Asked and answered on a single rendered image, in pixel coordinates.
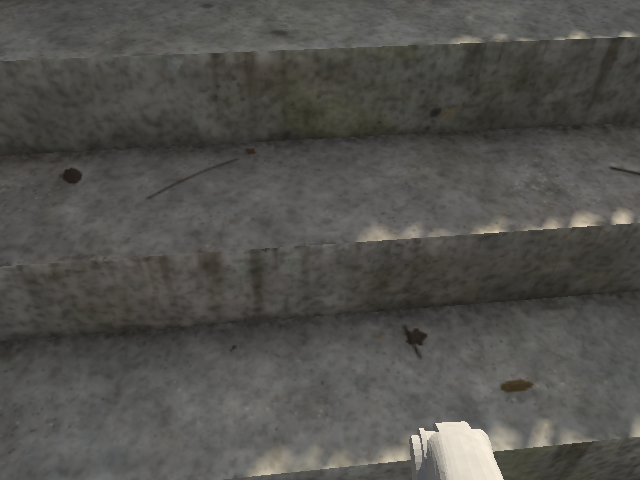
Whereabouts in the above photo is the right robot shin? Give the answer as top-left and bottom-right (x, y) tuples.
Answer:
(472, 429), (494, 455)

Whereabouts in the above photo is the robot right thigh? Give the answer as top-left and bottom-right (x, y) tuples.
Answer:
(409, 421), (504, 480)

